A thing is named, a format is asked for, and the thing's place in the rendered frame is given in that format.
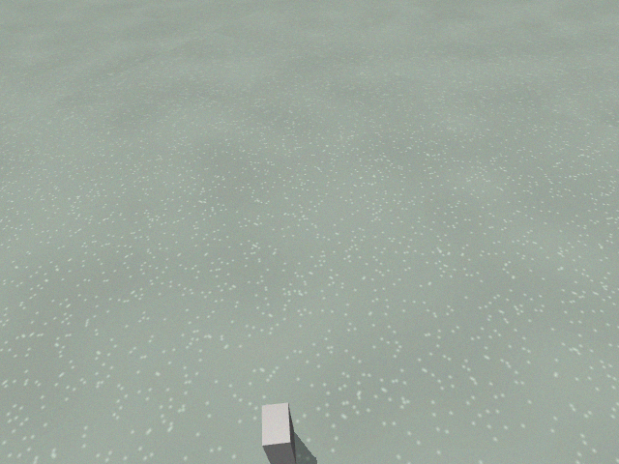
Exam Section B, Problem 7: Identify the carton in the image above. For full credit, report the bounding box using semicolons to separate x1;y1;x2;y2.
262;402;296;464

